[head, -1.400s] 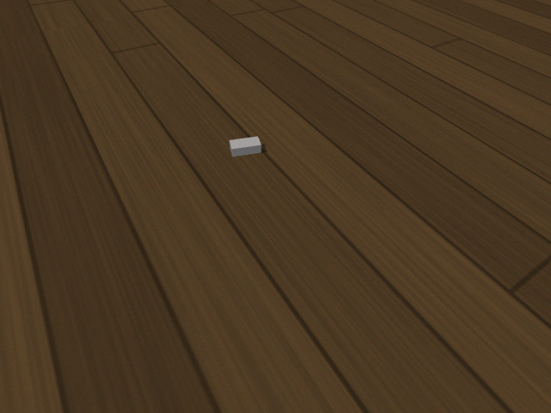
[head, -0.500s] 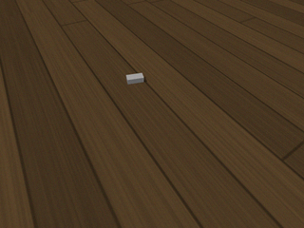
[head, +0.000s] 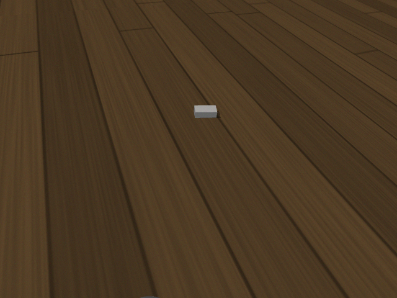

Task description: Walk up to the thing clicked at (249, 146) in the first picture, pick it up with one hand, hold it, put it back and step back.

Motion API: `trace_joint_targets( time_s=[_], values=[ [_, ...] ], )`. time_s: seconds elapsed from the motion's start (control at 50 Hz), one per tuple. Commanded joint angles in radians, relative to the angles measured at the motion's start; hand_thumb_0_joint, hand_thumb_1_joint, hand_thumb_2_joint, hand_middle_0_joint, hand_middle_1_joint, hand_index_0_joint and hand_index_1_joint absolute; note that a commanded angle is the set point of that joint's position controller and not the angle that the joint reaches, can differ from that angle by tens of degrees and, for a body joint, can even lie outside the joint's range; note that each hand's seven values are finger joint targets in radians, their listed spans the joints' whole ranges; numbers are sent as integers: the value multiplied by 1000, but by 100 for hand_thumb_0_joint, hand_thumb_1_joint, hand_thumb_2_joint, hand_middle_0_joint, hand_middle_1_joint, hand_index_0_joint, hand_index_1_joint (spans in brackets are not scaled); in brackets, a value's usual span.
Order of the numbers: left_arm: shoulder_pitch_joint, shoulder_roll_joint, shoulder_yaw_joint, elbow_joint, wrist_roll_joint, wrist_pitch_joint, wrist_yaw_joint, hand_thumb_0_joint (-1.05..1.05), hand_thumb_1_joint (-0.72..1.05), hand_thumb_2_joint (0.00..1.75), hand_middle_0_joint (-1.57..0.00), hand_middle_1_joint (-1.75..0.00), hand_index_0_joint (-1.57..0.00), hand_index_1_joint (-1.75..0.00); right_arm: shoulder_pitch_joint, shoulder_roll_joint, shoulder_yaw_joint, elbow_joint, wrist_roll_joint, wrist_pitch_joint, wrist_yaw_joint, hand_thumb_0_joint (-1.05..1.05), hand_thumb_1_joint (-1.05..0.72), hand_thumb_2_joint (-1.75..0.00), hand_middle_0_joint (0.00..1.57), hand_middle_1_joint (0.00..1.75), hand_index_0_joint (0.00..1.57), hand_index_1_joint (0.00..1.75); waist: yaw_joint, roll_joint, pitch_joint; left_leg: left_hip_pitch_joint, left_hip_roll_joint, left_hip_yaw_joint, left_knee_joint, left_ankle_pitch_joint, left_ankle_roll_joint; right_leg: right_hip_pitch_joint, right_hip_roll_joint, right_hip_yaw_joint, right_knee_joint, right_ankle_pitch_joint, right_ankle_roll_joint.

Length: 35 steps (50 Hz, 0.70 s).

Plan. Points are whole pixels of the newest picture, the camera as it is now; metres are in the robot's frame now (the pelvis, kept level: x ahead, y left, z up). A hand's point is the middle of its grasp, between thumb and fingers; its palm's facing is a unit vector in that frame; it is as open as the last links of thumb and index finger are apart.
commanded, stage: walk up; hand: left
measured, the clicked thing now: (205, 111) +1.51 +0.00 -0.74
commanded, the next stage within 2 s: none
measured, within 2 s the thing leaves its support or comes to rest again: neither
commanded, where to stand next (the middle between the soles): +1.22 -0.27 m, yaw +8 degrees
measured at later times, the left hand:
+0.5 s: hand (110, 199) +0.37 +0.27 -0.14, palm faces -0.04 -0.95 -0.31, open 7.4 cm
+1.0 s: hand (135, 164) +0.53 +0.24 -0.18, palm faces +0.07 -0.95 -0.31, open 7.4 cm
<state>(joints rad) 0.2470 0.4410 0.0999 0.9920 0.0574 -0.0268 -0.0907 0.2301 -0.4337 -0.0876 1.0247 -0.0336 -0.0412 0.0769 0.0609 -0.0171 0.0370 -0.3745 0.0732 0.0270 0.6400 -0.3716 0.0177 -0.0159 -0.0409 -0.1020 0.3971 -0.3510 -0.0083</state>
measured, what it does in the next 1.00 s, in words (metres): walks ahead: left foot, then right foot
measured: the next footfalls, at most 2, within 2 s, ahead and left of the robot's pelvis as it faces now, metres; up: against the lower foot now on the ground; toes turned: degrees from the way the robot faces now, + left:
left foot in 0.02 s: +0.13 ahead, +0.13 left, +0.00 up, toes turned +5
right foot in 0.52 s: +0.46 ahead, -0.15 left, +0.00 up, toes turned -2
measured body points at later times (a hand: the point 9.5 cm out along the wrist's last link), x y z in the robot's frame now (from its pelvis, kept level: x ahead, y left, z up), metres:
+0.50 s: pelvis +0.25 -0.01 -0.01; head +0.27 +0.01 +0.44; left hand +0.38 +0.31 -0.12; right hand +0.24 -0.33 -0.12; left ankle +0.09 +0.13 -0.73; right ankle +0.42 -0.15 -0.72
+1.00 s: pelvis +0.52 -0.04 -0.02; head +0.54 +0.00 +0.43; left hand +0.52 +0.29 -0.15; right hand +0.65 -0.36 -0.10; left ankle +0.63 +0.07 -0.74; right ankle +0.42 -0.15 -0.73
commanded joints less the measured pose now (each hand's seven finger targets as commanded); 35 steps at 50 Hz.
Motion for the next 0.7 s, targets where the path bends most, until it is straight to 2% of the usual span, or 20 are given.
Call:
trace_joint_targets(
  time_s=[0.0,0.02,0.04,0.06,0.08,0.12,0.14,0.18,0.26,0.36,0.44,0.48,0.5,0.52,0.54,0.56,0.58,0.62,0.64,0.68],
  values=[
    [-213,190,31,-153,-11,-12,3,0,90,90,-20,-30,-20,-30,220,-212,-88,-26,10,-44,-29,0,-90,-90,20,30,20,30,-182,52,-46,544,-50,40,-110,188,-5,-498,-90,11,170,-238,-109],
    [-156,116,10,-150,-12,-10,3,0,90,90,-20,-30,-20,-30,325,-289,-115,-8,-3,-48,-47,0,-90,-90,20,30,20,30,-236,310,-92,678,36,-137,-228,-78,38,-653,8,-65,512,-263,-87],
    [-129,82,3,-168,-19,-8,6,0,90,90,-20,-30,-20,-30,354,-373,-124,-44,-14,-56,-60,0,-90,-90,20,30,20,30,-231,403,-94,609,279,-680,-456,-479,99,-789,101,75,740,-298,-52],
    [-118,197,27,-151,-21,-2,13,0,90,90,-20,-30,-20,-30,193,-375,-117,-98,14,-58,-54,0,-90,-90,20,30,20,30,-164,217,-15,418,350,-793,-541,-593,192,-714,16,206,770,-217,-58],
    [-106,212,18,-143,-24,-7,14,0,90,90,-20,-30,-20,-30,109,-362,-105,-126,25,-59,-52,0,-90,-90,20,30,20,30,-118,191,58,331,372,-766,-553,-546,232,-701,-43,212,781,-156,-60],
    [-63,227,24,-88,-42,-11,12,0,90,90,-20,-30,-20,-30,28,-286,-67,-156,23,-73,-56,0,-90,-90,20,30,20,30,-63,111,92,247,255,-478,-472,-318,184,-638,-91,221,717,-21,-33],
    [-40,234,28,-70,-42,-9,7,0,90,90,-20,-30,-20,-30,25,-263,-60,-162,25,-79,-55,0,-90,-90,20,30,20,30,-57,99,100,199,211,-388,-478,-263,162,-598,-101,206,676,15,-26],
    [-26,224,29,-71,-36,1,-7,0,90,90,-20,-30,-20,-30,58,-249,-53,-159,35,-90,-55,0,-90,-90,20,30,20,30,-56,97,101,174,176,-297,-503,-179,130,-567,-98,176,626,99,3],
    [-97,196,26,-128,-31,3,-25,0,90,90,-20,-30,-20,-30,89,-264,-55,-164,35,-101,-57,0,-90,-90,20,30,20,30,-70,122,104,242,173,-200,-509,-29,172,-616,-115,135,477,186,30],
    [-276,140,14,-202,-33,-1,-34,0,90,90,-20,-30,-20,-30,189,-257,-49,-157,40,-100,-65,0,-90,-90,20,30,20,30,-121,101,111,311,129,-90,-414,483,110,-572,-79,72,272,283,0],
    [-300,123,19,-218,-41,-6,-33,0,90,90,-20,-30,-20,-30,181,-272,-52,-179,26,-86,-80,0,-90,-90,20,30,20,30,-109,124,44,337,141,-60,-325,591,116,-430,-37,34,176,265,-39],
    [-184,142,40,-196,-40,-2,-24,0,90,90,-20,-30,-20,-30,174,-279,-55,-196,22,-80,-91,0,-90,-90,20,30,20,30,-44,117,-35,338,145,-55,-159,750,104,-270,2,20,172,191,-59],
    [-47,166,59,-164,-40,-6,-15,0,90,90,-20,-30,-20,-30,164,-261,-46,-205,25,-77,-94,0,-90,-90,20,30,20,30,35,66,-100,278,122,-26,21,778,86,-89,14,18,142,205,-79],
    [120,223,86,-128,-34,-14,-1,0,90,90,-20,-30,-20,-30,192,-211,-26,-210,28,-76,-95,0,-90,-90,20,30,20,30,108,-52,-194,129,67,-7,302,606,52,145,-24,101,126,144,-105],
    [206,303,108,-116,-25,-23,10,0,90,90,-20,-30,-20,-30,255,-128,4,-238,40,-79,-89,0,-90,-90,20,30,20,30,101,-298,-284,-123,-66,12,561,109,35,360,-253,430,63,1,-152],
    [173,330,106,-125,-51,-21,18,0,90,90,-20,-30,-20,-30,257,-191,-13,-233,47,-79,-98,0,-90,-90,20,30,20,30,85,-291,-275,-271,-121,-13,640,-130,33,400,-371,716,-68,23,-244],
    [90,315,104,-152,-60,-20,25,0,90,90,-20,-30,-20,-30,187,-243,-23,-216,42,-81,-104,0,-90,-90,20,30,20,30,74,-225,-218,-282,-53,-54,726,-130,39,295,-397,719,-96,16,-293],
    [-14,242,75,-189,-63,-25,36,0,90,90,-20,-30,-20,-30,151,-216,-22,-200,53,-79,-91,0,-90,-90,20,30,20,30,15,-96,-65,-192,-1,-112,694,-7,46,1,-291,431,-99,176,-253],
    [-38,215,61,-199,-60,-29,39,0,90,90,-20,-30,-20,-30,177,-194,-17,-192,51,-72,-83,0,-90,-90,20,30,20,30,-18,-98,-19,-152,13,-99,633,22,51,-106,-235,333,-93,221,-211],
    [-54,189,51,-199,-52,-40,36,0,90,90,-20,-30,-20,-30,204,-175,-22,-191,34,-61,-70,0,-90,-90,20,30,20,30,-51,-102,38,-101,29,-73,522,71,37,-228,-181,226,-116,246,-193]
  ],
)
